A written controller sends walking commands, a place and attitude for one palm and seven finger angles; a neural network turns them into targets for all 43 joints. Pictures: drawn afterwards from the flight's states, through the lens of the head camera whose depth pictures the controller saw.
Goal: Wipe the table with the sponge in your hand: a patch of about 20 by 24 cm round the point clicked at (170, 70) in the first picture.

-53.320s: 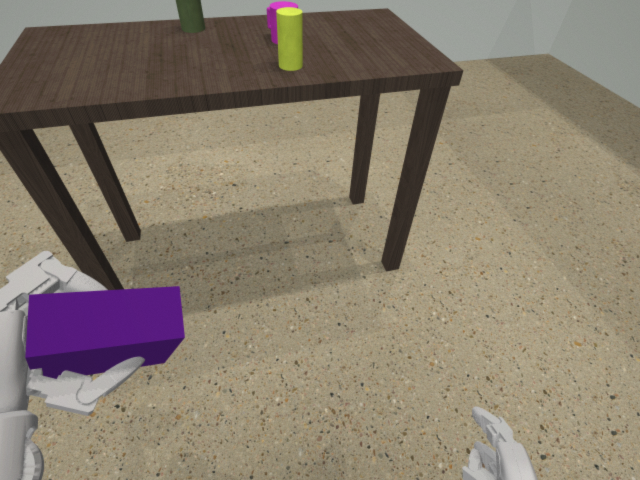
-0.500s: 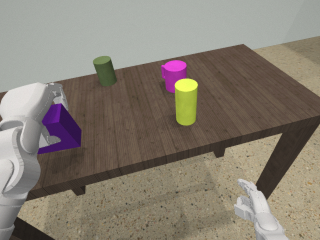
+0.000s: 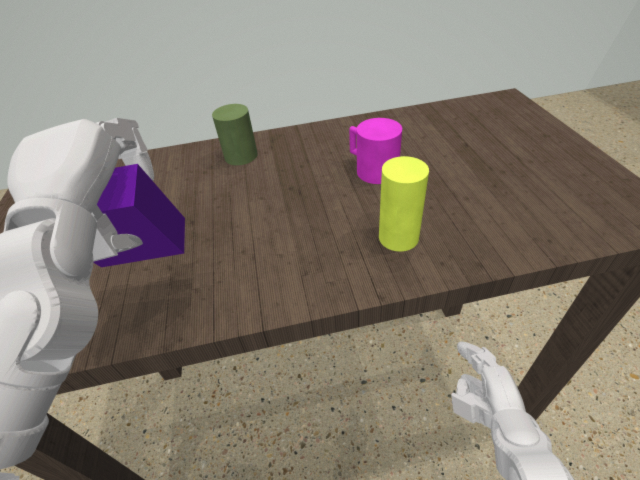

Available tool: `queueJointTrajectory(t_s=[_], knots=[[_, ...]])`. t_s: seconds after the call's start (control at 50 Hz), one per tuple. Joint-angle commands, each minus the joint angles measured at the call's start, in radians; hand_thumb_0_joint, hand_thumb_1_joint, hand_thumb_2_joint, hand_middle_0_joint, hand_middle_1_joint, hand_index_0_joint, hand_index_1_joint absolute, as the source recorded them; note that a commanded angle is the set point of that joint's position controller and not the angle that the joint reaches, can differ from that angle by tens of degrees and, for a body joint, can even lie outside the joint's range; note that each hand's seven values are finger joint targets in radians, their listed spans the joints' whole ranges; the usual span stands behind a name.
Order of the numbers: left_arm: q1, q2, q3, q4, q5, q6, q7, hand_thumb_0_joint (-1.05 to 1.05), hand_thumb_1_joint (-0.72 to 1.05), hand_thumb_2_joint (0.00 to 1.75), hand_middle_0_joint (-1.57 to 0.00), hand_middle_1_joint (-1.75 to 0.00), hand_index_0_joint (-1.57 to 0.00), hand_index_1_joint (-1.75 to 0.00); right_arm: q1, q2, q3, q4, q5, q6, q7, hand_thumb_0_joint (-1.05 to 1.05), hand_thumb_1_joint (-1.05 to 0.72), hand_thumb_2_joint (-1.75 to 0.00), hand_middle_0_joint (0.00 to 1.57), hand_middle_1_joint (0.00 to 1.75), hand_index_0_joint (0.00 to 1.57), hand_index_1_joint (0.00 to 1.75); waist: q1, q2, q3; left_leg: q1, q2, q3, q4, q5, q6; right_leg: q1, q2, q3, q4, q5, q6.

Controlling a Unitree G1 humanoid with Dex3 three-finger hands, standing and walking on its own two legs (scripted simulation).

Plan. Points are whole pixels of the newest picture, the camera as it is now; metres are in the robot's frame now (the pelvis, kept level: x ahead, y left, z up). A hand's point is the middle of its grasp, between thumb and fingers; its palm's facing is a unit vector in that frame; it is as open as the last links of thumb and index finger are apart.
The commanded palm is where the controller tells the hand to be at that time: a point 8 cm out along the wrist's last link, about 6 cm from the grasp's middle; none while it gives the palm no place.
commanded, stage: lift the sponge slowly off the table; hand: left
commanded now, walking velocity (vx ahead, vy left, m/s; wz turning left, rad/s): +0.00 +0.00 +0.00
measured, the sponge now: (126, 228) +0.29 +0.29 +0.19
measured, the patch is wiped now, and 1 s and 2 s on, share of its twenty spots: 0.95 0.95 0.95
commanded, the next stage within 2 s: bring the sponge back beside the body in 0.02 s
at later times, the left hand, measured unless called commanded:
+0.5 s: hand (104, 208) +0.27 +0.28 +0.24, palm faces +0.34 -0.12 -0.93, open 9.4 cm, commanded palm +0.20 +0.28 +0.31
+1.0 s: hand (88, 239) +0.23 +0.27 +0.23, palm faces +0.34 -0.12 -0.93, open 9.4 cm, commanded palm +0.17 +0.27 +0.30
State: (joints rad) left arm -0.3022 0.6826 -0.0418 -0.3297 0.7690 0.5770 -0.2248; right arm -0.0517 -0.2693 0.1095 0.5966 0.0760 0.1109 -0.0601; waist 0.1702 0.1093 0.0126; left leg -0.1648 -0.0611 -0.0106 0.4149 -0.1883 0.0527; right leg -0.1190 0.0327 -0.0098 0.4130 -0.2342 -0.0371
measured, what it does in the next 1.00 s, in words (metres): stands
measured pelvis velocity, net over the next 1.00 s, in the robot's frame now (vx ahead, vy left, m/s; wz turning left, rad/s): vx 0.00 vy -0.01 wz -0.02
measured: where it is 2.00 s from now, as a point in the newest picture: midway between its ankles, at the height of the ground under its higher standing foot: outside the picture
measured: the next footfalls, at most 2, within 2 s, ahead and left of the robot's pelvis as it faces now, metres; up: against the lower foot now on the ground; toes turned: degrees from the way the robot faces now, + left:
none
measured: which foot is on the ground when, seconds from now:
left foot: down 0.00-1.00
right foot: down 0.00-1.00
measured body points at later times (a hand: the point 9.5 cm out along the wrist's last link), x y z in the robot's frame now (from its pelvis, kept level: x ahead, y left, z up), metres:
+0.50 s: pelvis +0.00 +0.00 +0.00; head -0.01 -0.04 +0.45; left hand +0.24 +0.28 +0.29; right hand +0.28 -0.18 -0.06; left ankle +0.03 +0.08 -0.74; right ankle +0.00 -0.10 -0.74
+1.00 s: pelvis +0.00 -0.01 +0.00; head -0.03 -0.05 +0.45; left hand +0.21 +0.28 +0.28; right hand +0.28 -0.18 -0.05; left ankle +0.03 +0.08 -0.74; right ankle +0.00 -0.10 -0.74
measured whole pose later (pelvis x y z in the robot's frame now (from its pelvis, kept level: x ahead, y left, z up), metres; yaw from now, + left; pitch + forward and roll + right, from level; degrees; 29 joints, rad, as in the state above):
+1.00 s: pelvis +0.00 -0.01 +0.00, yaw -1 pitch -5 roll +0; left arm -0.05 0.68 0.06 -0.50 0.72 0.62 -0.17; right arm -0.04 -0.28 0.12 0.57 0.08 0.15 -0.05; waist 0.17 0.11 0.00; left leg -0.16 -0.04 0.00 0.44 -0.20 0.03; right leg -0.11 0.06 0.00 0.43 -0.24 -0.05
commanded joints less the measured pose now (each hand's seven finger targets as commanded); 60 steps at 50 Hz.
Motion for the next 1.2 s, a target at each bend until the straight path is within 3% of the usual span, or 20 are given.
queueJointTrajectory(t_s=[0.0, 0.2, 0.28, 0.36, 0.5, 0.58, 0.62, 0.66, 0.68, 0.76, 0.78, 0.86, 0.9, 0.96, 0.98, 1.02, 1.06, 1.08, 1.16, 1.18], knots=[[-0.35, 0.244, 0.189, -0.126, 0.048, 0.005, 0.055, 0.0, 0.1, 1.3, -1.2, -1.6, -1.2, -1.6, -0.228, -0.098, -0.038, -0.186, -0.005, -0.046, 0.007, 0.0, -0.9, -0.9, 0.2, 0.3, 0.2, 0.3, -0.009, -0.031, -0.282, 0.099, 0.036, -0.041, -0.06, 0.229, -0.034, 0.047, 0.006, 0.046, -0.048, 0.155, -0.053], [-0.236, 0.213, 0.194, -0.228, 0.02, 0.032, 0.05, 0.0, 0.1, 1.3, -1.2, -1.6, -1.2, -1.6, -0.243, -0.094, -0.033, -0.229, 0.0, -0.018, 0.024, 0.0, -0.9, -0.9, 0.2, 0.3, 0.2, 0.3, 0.002, -0.028, -0.291, 0.084, 0.042, -0.033, -0.059, 0.242, -0.032, 0.058, 0.007, 0.037, -0.032, 0.177, -0.049], [-0.245, 0.285, 0.257, -0.36, 0.029, 0.028, 0.071, 0.0, 0.1, 1.3, -1.2, -1.6, -1.2, -1.6, -0.246, -0.096, -0.035, -0.246, -0.005, -0.023, 0.023, 0.0, -0.9, -0.9, 0.2, 0.3, 0.2, 0.3, 0.019, 0.003, -0.366, 0.094, 0.032, -0.037, -0.037, 0.29, -0.024, 0.105, 0.006, 0.059, -0.001, 0.213, -0.055], [-0.241, 0.302, 0.275, -0.344, 0.013, 0.027, 0.087, 0.0, 0.1, 1.3, -1.2, -1.6, -1.2, -1.6, -0.274, -0.1, -0.037, -0.231, 0.001, -0.024, 0.021, 0.0, -0.9, -0.9, 0.2, 0.3, 0.2, 0.3, -0.002, 0.008, -0.29, 0.102, 0.039, -0.05, -0.047, 0.232, -0.027, 0.053, 0.025, 0.099, -0.037, 0.159, -0.06], [-0.143, 0.225, 0.219, -0.212, 0.001, 0.039, 0.084, 0.0, 0.1, 1.3, -1.2, -1.6, -1.2, -1.6, -0.236, -0.099, -0.037, -0.213, 0.003, -0.019, 0.014, 0.0, -0.9, -0.9, 0.2, 0.3, 0.2, 0.3, -0.009, -0.03, -0.208, 0.08, 0.034, -0.034, -0.038, 0.204, -0.03, 0.008, 0.007, 0.072, -0.06, 0.136, -0.048], [-0.13, 0.227, 0.22, -0.32, 0.0, 0.034, 0.077, 0.0, 0.1, 1.3, -1.2, -1.6, -1.2, -1.6, -0.255, -0.096, -0.032, -0.239, 0.001, -0.027, 0.013, 0.0, -0.9, -0.9, 0.2, 0.3, 0.2, 0.3, 0.005, -0.018, -0.298, 0.094, 0.025, -0.037, -0.021, 0.237, -0.022, 0.06, 0.0, 0.078, -0.035, 0.182, -0.045], [-0.089, 0.207, 0.205, -0.332, -0.011, 0.032, 0.075, 0.0, 0.1, 1.3, -1.2, -1.6, -1.2, -1.6, -0.261, -0.097, -0.032, -0.231, 0.0, -0.021, 0.013, 0.0, -0.9, -0.9, 0.2, 0.3, 0.2, 0.3, -0.006, -0.011, -0.263, 0.097, 0.029, -0.035, -0.029, 0.226, -0.026, 0.041, 0.005, 0.069, -0.046, 0.18, -0.041], [-0.091, 0.264, 0.258, -0.408, -0.006, 0.03, 0.082, 0.0, 0.1, 1.3, -1.2, -1.6, -1.2, -1.6, -0.298, -0.095, -0.034, -0.241, -0.002, -0.03, 0.013, 0.0, -0.9, -0.9, 0.2, 0.3, 0.2, 0.3, -0.004, 0.013, -0.292, 0.106, 0.027, -0.043, -0.025, 0.213, -0.022, 0.055, 0.019, 0.122, -0.044, 0.168, -0.05], [-0.112, 0.277, 0.266, -0.423, 0.008, 0.028, 0.089, 0.0, 0.1, 1.3, -1.2, -1.6, -1.2, -1.6, -0.265, -0.091, -0.03, -0.247, -0.01, -0.031, 0.009, 0.0, -0.9, -0.9, 0.2, 0.3, 0.2, 0.3, 0.013, -0.01, -0.323, 0.096, 0.019, -0.039, -0.01, 0.251, -0.019, 0.076, 0.003, 0.09, -0.022, 0.191, -0.048], [-0.068, 0.33, 0.327, -0.443, 0.006, 0.025, 0.101, 0.0, 0.1, 1.3, -1.2, -1.6, -1.2, -1.6, -0.297, -0.095, -0.035, -0.236, -0.009, -0.022, 0.013, 0.0, -0.9, -0.9, 0.2, 0.3, 0.2, 0.3, 0.005, 0.006, -0.277, 0.1, 0.025, -0.044, -0.016, 0.232, -0.024, 0.054, 0.022, 0.138, -0.041, 0.172, -0.056], [-0.083, 0.313, 0.31, -0.427, 0.012, 0.025, 0.105, 0.0, 0.1, 1.3, -1.2, -1.6, -1.2, -1.6, -0.265, -0.089, -0.03, -0.239, -0.016, -0.021, 0.01, 0.0, -0.9, -0.9, 0.2, 0.3, 0.2, 0.3, 0.02, -0.003, -0.284, 0.087, 0.017, -0.034, -0.004, 0.253, -0.02, 0.06, 0.005, 0.106, -0.029, 0.182, -0.052], [-0.029, 0.268, 0.282, -0.333, -0.01, 0.028, 0.094, 0.0, 0.1, 1.3, -1.2, -1.6, -1.2, -1.6, -0.289, -0.092, -0.032, -0.229, 0.001, -0.013, 0.013, 0.0, -0.9, -0.9, 0.2, 0.3, 0.2, 0.3, -0.01, -0.03, -0.169, 0.082, 0.03, -0.037, -0.022, 0.167, -0.027, -0.019, 0.018, 0.139, -0.083, 0.08, -0.047], [-0.004, 0.218, 0.238, -0.274, -0.015, 0.026, 0.09, 0.0, 0.1, 1.3, -1.2, -1.6, -1.2, -1.6, -0.25, -0.091, -0.029, -0.225, -0.002, -0.011, 0.006, 0.0, -0.9, -0.9, 0.2, 0.3, 0.2, 0.3, -0.004, -0.047, -0.154, 0.07, 0.03, -0.028, -0.019, 0.16, -0.025, -0.026, 0.003, 0.093, -0.079, 0.072, -0.038], [0.037, 0.218, 0.246, -0.365, -0.028, 0.019, 0.082, 0.0, 0.1, 1.3, -1.2, -1.6, -1.2, -1.6, -0.301, -0.09, -0.031, -0.247, 0.003, -0.027, 0.01, 0.0, -0.9, -0.9, 0.2, 0.3, 0.2, 0.3, -0.006, -0.017, -0.21, 0.091, 0.026, -0.036, -0.019, 0.148, -0.024, 0.002, 0.012, 0.138, -0.078, 0.071, -0.041], [0.027, 0.219, 0.244, -0.388, -0.021, 0.016, 0.084, 0.0, 0.1, 1.3, -1.2, -1.6, -1.2, -1.6, -0.27, -0.088, -0.028, -0.254, -0.005, -0.03, 0.006, 0.0, -0.9, -0.9, 0.2, 0.3, 0.2, 0.3, 0.013, -0.025, -0.259, 0.087, 0.019, -0.029, 0.0, 0.184, -0.018, 0.033, -0.007, 0.103, -0.054, 0.107, -0.035], [0.082, 0.199, 0.233, -0.413, -0.034, 0.006, 0.084, 0.0, 0.1, 1.3, -1.2, -1.6, -1.2, -1.6, -0.272, -0.087, -0.031, -0.248, -0.007, -0.03, 0.006, 0.0, -0.9, -0.9, 0.2, 0.3, 0.2, 0.3, 0.005, -0.025, -0.227, 0.086, 0.02, -0.027, -0.007, 0.174, -0.02, 0.017, -0.003, 0.093, -0.065, 0.107, -0.03], [0.081, 0.259, 0.288, -0.5, -0.022, 0.001, 0.095, 0.0, 0.1, 1.3, -1.2, -1.6, -1.2, -1.6, -0.306, -0.089, -0.034, -0.257, -0.008, -0.041, 0.009, 0.0, -0.9, -0.9, 0.2, 0.3, 0.2, 0.3, -0.001, 0.003, -0.247, 0.095, 0.024, -0.039, -0.009, 0.158, -0.022, 0.021, 0.014, 0.148, -0.064, 0.07, -0.044], [0.047, 0.257, 0.283, -0.53, -0.012, -0.003, 0.102, 0.0, 0.1, 1.3, -1.2, -1.6, -1.2, -1.6, -0.277, -0.083, -0.031, -0.265, -0.018, -0.044, 0.003, 0.0, -0.9, -0.9, 0.2, 0.3, 0.2, 0.3, 0.02, 0.004, -0.287, 0.094, 0.015, -0.028, 0.007, 0.193, -0.015, 0.043, -0.003, 0.11, -0.04, 0.099, -0.041], [0.078, 0.323, 0.354, -0.53, -0.006, -0.01, 0.13, 0.0, 0.1, 1.3, -1.2, -1.6, -1.2, -1.6, -0.289, -0.09, -0.039, -0.247, -0.019, -0.041, 0.006, 0.0, -0.9, -0.9, 0.2, 0.3, 0.2, 0.3, 0.009, 0.007, -0.214, 0.09, 0.026, -0.038, -0.007, 0.159, -0.025, 0.006, 0.021, 0.16, -0.067, 0.052, -0.052], [0.06, 0.299, 0.334, -0.499, 0.0, -0.008, 0.136, 0.0, 0.1, 1.3, -1.2, -1.6, -1.2, -1.6, -0.257, -0.082, -0.033, -0.249, -0.025, -0.037, 0.003, 0.0, -0.9, -0.9, 0.2, 0.3, 0.2, 0.3, 0.024, -0.007, -0.226, 0.08, 0.018, -0.026, 0.001, 0.178, -0.02, 0.018, 0.004, 0.128, -0.056, 0.064, -0.047]])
